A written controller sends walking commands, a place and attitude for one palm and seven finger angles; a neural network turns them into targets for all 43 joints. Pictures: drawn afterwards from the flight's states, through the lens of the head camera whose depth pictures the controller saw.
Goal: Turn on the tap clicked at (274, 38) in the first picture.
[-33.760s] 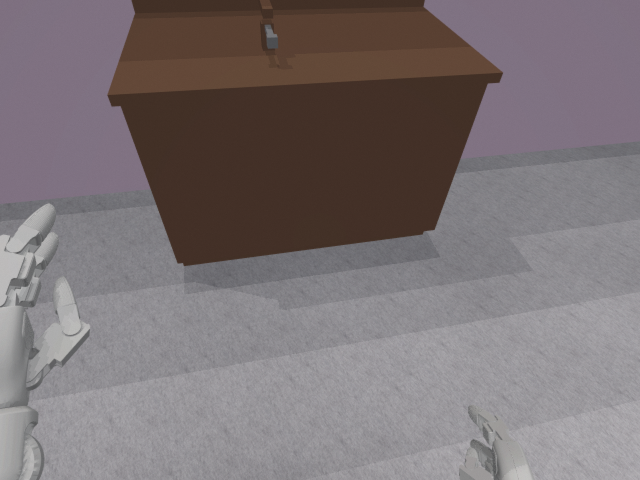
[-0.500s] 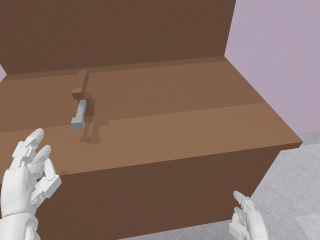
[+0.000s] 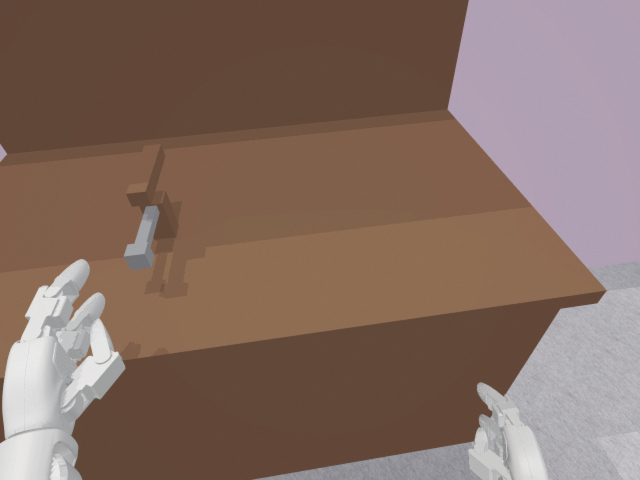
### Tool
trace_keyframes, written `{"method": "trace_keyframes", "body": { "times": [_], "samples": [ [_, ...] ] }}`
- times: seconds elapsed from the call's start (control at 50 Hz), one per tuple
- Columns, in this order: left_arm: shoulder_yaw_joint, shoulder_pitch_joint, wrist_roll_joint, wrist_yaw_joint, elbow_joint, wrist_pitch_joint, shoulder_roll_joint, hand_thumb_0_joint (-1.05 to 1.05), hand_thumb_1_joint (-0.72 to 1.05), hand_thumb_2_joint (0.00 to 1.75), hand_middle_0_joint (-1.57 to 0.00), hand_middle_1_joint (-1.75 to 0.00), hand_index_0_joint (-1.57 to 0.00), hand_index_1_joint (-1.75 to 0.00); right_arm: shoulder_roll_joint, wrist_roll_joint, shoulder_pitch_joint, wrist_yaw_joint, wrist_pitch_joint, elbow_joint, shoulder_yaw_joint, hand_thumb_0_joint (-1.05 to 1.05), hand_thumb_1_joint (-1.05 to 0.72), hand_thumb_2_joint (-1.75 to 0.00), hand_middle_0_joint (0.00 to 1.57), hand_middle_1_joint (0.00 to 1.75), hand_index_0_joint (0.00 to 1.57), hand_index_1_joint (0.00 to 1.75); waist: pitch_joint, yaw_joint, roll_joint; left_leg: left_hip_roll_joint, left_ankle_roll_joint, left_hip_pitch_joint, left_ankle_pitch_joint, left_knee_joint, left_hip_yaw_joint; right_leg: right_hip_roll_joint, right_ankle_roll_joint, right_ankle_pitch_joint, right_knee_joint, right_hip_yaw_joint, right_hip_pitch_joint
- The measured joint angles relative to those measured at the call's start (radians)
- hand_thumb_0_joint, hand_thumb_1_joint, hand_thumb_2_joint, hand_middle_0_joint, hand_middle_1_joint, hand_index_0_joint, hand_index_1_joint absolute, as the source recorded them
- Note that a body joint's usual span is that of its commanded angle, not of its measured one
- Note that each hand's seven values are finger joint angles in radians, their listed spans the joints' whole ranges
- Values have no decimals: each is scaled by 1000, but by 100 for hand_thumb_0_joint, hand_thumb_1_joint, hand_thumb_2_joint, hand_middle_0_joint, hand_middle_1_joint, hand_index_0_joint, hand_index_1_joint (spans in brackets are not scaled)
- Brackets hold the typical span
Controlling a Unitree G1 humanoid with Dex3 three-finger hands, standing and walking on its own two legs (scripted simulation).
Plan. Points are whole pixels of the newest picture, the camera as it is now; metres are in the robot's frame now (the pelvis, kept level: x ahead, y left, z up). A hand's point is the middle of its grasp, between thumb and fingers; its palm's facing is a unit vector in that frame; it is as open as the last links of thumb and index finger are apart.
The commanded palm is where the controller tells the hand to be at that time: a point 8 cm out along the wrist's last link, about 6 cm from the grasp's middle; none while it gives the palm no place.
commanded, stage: turn the palm inward beside the body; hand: left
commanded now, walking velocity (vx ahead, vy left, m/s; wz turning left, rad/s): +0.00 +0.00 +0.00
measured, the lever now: (139, 256) +0.36 +0.31 +0.10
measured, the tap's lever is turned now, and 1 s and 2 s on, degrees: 0 0 0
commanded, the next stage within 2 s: reach beside the lever's end, fingers flat in 0.04 s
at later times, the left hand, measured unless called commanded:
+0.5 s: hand (108, 346) +0.20 +0.25 +0.14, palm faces +0.48 -0.87 -0.12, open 7.4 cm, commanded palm +0.16 +0.29 +0.15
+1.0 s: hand (111, 316) +0.24 +0.27 +0.13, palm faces +0.47 -0.88 -0.09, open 7.5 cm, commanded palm +0.20 +0.32 +0.13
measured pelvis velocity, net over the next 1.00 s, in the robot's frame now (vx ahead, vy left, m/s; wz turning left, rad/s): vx -0.01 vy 0.02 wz -0.01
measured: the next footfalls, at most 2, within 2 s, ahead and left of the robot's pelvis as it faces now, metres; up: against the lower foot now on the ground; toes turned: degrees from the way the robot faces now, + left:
none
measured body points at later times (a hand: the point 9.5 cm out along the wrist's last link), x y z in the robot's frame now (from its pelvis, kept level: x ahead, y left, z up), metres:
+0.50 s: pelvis -0.01 -0.01 +0.00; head -0.03 -0.04 +0.45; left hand +0.17 +0.29 +0.15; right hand +0.19 -0.23 -0.08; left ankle +0.02 +0.13 -0.72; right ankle +0.00 -0.06 -0.72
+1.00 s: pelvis -0.01 +0.02 +0.00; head -0.01 +0.00 +0.45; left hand +0.21 +0.32 +0.14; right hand +0.19 -0.21 -0.08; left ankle +0.02 +0.13 -0.72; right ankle +0.00 -0.06 -0.72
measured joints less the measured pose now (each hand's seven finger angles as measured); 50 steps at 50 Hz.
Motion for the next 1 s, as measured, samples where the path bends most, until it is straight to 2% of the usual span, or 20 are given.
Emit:
{"method": "trace_keyframes", "body": {
  "times": [0.08,0.28,0.46,0.58,0.72,0.88,1.0],
  "samples": [
    [3,1,-2,-3,-1,-18,-2,1,90,90,-20,-30,-20,-30,-3,1,2,2,-1,1,-3,2,-90,-90,20,30,20,30,-3,0,1,3,-4,0,-3,1,-3,3,-4,-3,1,-2,0],
    [23,-7,-16,-17,43,-13,7,1,90,90,-20,-30,-20,-30,-1,6,7,-5,12,8,-8,2,-91,-90,20,30,20,30,-9,0,4,8,-10,8,2,-10,-3,8,-11,-1,-5,-3,5],
    [74,-120,-24,-19,164,-34,23,1,90,90,-20,-30,-20,-30,-6,11,-7,-17,6,40,-11,2,-91,-90,20,30,20,30,10,-6,6,14,-12,-11,11,2,-14,15,-13,13,-7,-14,-6],
    [77,-203,-23,-23,231,-24,34,1,90,90,-20,-30,-20,-30,-8,15,-18,-23,7,53,-15,2,-91,-90,20,30,20,30,17,-17,10,14,-11,-21,16,0,-7,14,-9,22,-10,-7,-17],
    [78,-203,-23,-24,257,-29,28,1,90,90,-20,-29,-20,-29,-2,11,-2,-18,15,38,-16,2,-91,-90,20,30,20,30,7,-26,0,8,-1,-12,20,-21,16,6,0,24,-16,16,-20],
    [84,-241,6,4,302,-64,13,1,90,90,-19,-28,-19,-28,-5,4,-3,-15,17,39,-15,2,-91,-90,20,30,20,30,28,-24,-7,-4,12,-12,21,-20,15,-5,12,26,-20,14,-15],
    [71,-297,14,-12,348,-89,14,1,90,90,-19,-26,-18,-26,2,0,-17,-15,22,48,-9,2,-91,-90,20,30,20,30,31,-25,-11,-12,21,-17,26,-26,19,-13,21,30,-24,18,-21]
  ]
}}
